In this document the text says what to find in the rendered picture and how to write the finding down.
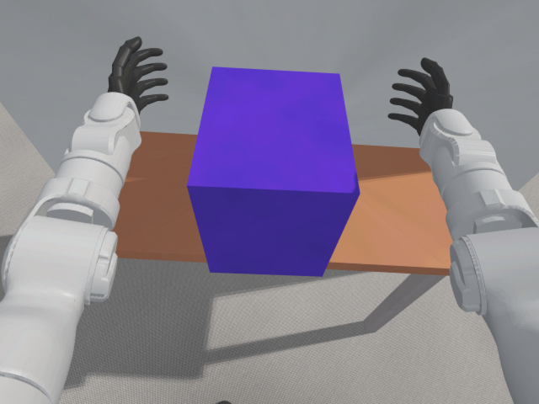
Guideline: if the table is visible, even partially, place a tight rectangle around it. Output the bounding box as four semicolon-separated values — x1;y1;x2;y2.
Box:
113;131;453;332

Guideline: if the robot left hand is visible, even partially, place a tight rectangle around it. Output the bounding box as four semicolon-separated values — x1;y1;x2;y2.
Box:
108;36;168;115

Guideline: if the robot right hand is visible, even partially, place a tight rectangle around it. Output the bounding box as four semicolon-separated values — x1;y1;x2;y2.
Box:
388;57;453;136

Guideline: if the robot right forearm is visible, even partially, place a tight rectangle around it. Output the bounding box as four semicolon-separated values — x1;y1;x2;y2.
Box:
419;109;539;241

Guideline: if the robot right upper arm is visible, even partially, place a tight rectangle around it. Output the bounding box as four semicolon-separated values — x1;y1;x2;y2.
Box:
449;226;539;404

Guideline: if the robot left forearm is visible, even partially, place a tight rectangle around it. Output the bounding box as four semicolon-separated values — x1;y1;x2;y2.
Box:
1;92;141;294

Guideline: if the robot left upper arm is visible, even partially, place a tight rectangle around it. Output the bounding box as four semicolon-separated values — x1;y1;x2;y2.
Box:
0;215;118;404

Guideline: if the carton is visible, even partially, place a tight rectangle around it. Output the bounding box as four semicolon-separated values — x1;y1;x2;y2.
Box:
187;66;360;277

